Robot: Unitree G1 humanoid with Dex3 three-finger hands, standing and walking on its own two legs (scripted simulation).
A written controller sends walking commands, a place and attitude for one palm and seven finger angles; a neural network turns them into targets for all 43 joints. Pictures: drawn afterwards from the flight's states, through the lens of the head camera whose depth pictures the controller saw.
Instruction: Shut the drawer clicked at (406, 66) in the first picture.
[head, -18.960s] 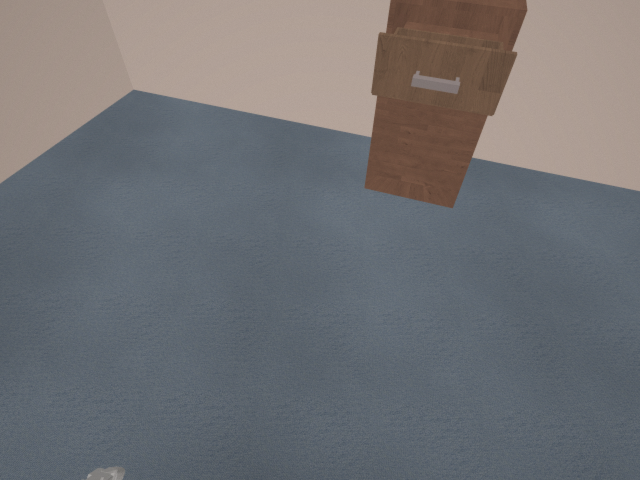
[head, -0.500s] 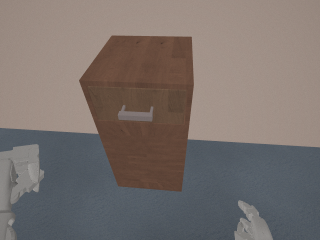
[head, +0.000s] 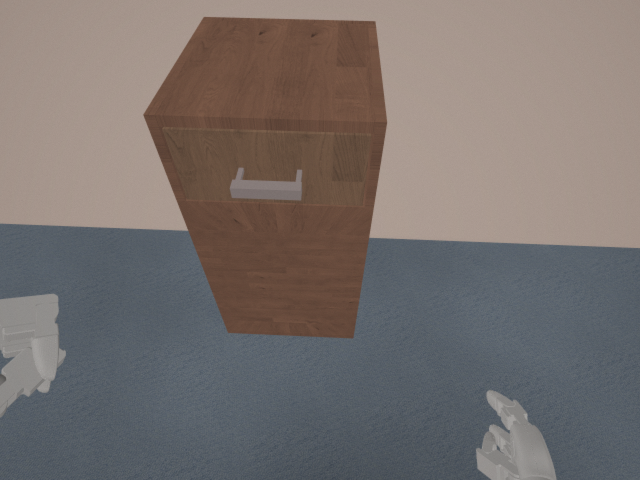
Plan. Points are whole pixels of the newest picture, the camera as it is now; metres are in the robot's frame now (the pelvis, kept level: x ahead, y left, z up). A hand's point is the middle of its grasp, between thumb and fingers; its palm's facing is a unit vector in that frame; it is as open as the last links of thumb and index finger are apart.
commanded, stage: step back with the hand held close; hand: left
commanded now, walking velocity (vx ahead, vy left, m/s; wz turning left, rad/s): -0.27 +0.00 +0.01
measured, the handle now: (268, 181) +0.63 +0.15 -0.03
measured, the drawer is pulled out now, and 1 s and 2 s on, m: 0.00 0.00 0.00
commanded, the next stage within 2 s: stop stepping back and stand still in 0.88 s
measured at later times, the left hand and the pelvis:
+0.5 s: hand (28, 422) +0.14 +0.24 +0.16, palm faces +0.37 -0.76 -0.53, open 3.3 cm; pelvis -0.05 -0.01 -0.01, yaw +3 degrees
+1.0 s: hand out of the picture +0.04 +0.21 +0.17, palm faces +0.36 -0.80 -0.48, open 3.3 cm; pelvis -0.14 -0.04 +0.00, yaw +1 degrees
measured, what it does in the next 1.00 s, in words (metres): walks backwards: right foot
